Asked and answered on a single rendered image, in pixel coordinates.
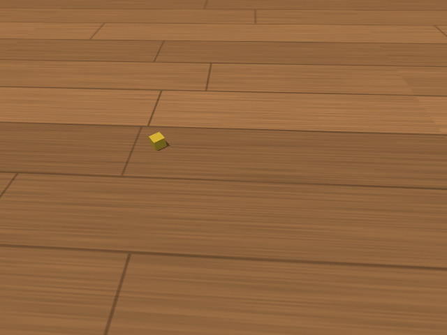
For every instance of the small box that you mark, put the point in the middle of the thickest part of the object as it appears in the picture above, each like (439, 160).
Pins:
(157, 141)

